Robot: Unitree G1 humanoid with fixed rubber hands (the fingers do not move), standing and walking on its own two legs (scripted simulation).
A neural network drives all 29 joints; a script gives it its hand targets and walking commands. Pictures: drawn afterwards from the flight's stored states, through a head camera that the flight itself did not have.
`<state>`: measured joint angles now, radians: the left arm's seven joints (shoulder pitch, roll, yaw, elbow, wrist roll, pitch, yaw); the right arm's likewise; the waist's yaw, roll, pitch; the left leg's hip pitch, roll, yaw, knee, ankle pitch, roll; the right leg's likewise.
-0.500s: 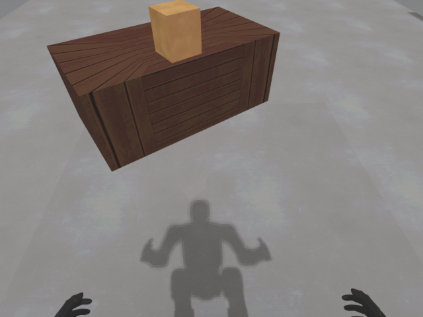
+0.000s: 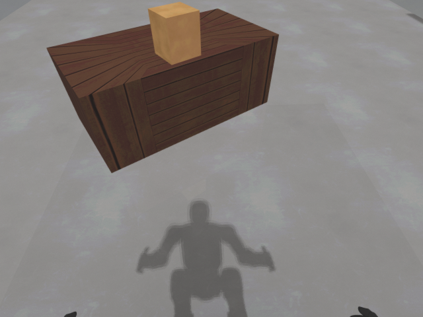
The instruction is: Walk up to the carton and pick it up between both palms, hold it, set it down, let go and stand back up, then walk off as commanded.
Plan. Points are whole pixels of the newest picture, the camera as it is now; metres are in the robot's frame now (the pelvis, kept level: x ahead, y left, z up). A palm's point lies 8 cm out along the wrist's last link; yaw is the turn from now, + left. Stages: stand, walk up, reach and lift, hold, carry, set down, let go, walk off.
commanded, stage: stand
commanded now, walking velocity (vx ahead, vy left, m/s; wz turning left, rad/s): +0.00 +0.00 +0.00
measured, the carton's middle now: (175, 33) +1.63 +0.20 -0.10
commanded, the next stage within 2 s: walk up in 1.30 s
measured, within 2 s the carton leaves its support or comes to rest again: neither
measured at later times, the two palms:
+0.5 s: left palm out of the picture +0.10 +0.31 -0.10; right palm out of the picture +0.09 -0.31 -0.10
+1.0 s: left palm out of the picture +0.09 +0.31 -0.10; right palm out of the picture +0.09 -0.31 -0.10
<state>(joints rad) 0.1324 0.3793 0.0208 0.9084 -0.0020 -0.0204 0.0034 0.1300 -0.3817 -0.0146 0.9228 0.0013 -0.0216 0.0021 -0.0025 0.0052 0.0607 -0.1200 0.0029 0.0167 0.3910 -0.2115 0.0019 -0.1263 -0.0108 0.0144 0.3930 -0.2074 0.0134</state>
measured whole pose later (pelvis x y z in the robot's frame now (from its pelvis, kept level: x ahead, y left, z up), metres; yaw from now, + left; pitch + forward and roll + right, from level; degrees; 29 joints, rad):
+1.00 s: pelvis +0.00 +0.00 +0.00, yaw +0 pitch -3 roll +0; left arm 0.13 0.38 0.03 1.01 0.00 -0.02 0.02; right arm 0.13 -0.38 -0.02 1.02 0.00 -0.02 -0.01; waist 0.00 0.01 0.06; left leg -0.10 0.00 0.02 0.33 -0.18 0.00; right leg -0.10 -0.01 0.01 0.33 -0.17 0.01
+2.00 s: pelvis +0.14 +0.05 -0.02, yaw +12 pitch -3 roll +2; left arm 0.27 0.47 0.10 0.50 0.05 0.00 -0.11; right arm 0.44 -0.48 -0.07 0.55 -0.04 -0.07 -0.02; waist -0.03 -0.10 0.05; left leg -0.16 0.00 0.04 0.55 -0.34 0.02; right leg -0.56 -0.14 0.00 0.99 -0.32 0.00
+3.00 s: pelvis +0.65 +0.01 -0.04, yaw +24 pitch -5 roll -1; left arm 0.29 0.48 0.10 0.41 0.03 0.02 -0.06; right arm 0.35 -0.52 -0.05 0.51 0.02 -0.01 -0.06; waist 0.01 0.02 0.12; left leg -0.42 0.02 -0.08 1.26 -0.53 0.01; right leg -0.37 -0.05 -0.09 0.76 -0.31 -0.02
